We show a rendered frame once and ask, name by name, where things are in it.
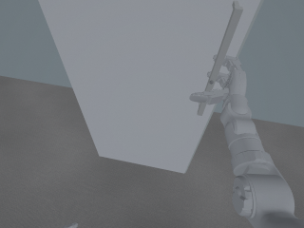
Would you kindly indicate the fridge door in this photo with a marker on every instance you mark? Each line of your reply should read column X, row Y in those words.
column 133, row 65

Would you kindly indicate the handle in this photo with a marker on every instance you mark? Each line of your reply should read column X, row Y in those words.
column 225, row 43

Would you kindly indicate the robot right forearm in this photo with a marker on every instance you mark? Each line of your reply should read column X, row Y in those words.
column 247, row 152

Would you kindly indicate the right robot hand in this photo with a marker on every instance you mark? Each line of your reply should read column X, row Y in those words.
column 233, row 83

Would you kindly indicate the right robot upper arm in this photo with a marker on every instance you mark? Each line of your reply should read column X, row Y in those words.
column 265, row 200

